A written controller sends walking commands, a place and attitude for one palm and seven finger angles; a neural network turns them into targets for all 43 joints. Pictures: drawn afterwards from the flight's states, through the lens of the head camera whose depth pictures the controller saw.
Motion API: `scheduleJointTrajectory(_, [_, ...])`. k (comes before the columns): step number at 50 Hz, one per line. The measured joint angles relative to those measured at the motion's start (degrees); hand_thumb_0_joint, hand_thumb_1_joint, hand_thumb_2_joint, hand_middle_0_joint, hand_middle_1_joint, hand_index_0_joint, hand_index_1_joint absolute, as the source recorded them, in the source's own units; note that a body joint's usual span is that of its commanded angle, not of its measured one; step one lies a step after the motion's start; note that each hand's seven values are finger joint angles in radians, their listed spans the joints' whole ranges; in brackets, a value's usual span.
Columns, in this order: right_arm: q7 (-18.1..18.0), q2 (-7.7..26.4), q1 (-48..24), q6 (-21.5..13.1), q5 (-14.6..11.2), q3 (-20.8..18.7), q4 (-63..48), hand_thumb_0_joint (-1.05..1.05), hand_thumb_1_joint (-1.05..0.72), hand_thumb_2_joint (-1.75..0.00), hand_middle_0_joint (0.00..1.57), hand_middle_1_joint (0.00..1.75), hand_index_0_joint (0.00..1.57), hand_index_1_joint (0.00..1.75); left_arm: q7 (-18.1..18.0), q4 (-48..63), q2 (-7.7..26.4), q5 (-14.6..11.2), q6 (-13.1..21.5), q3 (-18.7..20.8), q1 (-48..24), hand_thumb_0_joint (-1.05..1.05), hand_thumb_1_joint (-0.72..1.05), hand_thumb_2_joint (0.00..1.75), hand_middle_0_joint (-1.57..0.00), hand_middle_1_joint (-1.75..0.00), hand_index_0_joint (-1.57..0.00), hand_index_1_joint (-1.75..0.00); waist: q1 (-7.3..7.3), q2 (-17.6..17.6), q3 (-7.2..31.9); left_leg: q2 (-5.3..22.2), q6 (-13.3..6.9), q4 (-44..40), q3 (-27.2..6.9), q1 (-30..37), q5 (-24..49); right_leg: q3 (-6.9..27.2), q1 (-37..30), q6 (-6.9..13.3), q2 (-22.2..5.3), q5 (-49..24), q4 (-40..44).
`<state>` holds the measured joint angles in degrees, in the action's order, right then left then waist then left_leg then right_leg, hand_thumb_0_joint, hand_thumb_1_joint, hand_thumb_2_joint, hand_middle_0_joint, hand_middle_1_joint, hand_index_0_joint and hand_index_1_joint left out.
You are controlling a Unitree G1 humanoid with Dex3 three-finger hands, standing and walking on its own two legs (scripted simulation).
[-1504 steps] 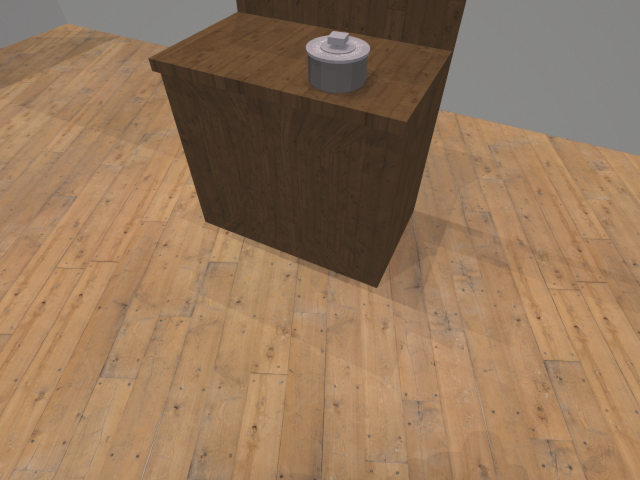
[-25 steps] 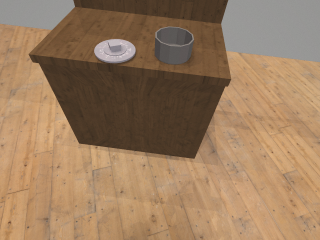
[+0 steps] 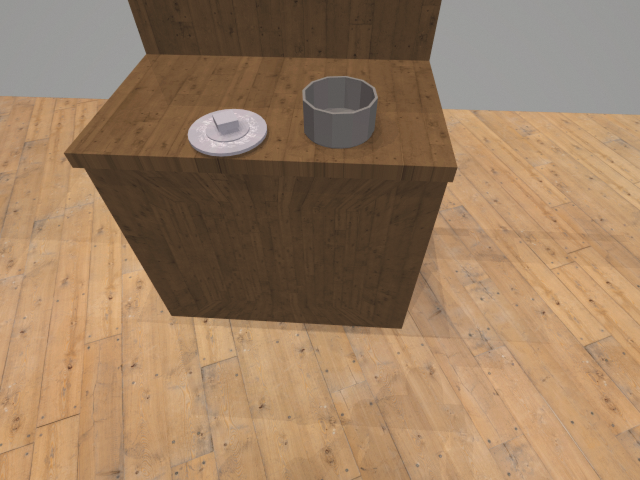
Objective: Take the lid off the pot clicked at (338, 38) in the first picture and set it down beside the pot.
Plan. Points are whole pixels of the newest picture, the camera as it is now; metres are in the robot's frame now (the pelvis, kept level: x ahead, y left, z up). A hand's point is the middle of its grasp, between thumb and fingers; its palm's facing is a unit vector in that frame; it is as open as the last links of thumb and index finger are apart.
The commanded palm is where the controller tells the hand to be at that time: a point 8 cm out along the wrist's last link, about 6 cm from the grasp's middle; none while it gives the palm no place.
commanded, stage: let the arm hang, fingers relaxed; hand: left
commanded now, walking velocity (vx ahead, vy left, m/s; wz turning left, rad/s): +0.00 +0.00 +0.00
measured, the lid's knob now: (225, 120) +0.80 +0.24 +0.01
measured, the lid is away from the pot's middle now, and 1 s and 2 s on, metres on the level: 0.25 0.25 0.25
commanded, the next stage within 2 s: look to check the result in 0.26 s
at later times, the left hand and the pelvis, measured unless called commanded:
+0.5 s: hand out of the picture -0.01 +0.16 -0.18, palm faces +0.02 -0.99 -0.17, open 7.4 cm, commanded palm none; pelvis +0.00 +0.01 +0.00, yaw -1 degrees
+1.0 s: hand out of the picture +0.00 +0.17 -0.18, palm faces +0.01 -0.98 -0.18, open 7.4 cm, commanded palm none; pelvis +0.01 +0.01 +0.00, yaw -1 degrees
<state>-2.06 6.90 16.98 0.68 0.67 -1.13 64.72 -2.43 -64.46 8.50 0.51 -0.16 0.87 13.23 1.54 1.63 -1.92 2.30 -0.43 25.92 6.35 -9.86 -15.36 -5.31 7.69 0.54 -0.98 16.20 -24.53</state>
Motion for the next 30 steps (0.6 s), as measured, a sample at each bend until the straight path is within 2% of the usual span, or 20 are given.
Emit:
scheduleJointTrajectory(10, [-0.06,-0.18,0.59,-0.12,0.00,-0.22,0.69,0.00,-0.91,-0.90,0.20,0.30,0.20,0.30,-0.04,-0.29,-0.03,-0.01,0.20,0.12,0.73,0.01,0.93,0.90,-0.20,-0.30,-0.20,-0.30,0.01,-0.57,0.15,-0.20,-0.28,-0.35,0.32,-0.02,0.05,0.31,0.10,-0.30,-0.18,-0.24,0.41])
scheduleJointTrajectory(30, [-0.22,-0.63,-0.18,-0.32,-0.14,-0.12,0.77,0.00,-0.91,-0.90,0.20,0.30,0.20,0.30,0.04,-1.75,-2.38,0.06,0.30,-0.44,3.74,0.01,0.91,0.90,-0.20,-0.30,-0.20,-0.30,-0.43,-1.23,0.02,-0.38,-0.69,-0.45,0.86,0.19,-0.14,0.85,-0.03,-0.75,-0.35,-0.46,0.78])
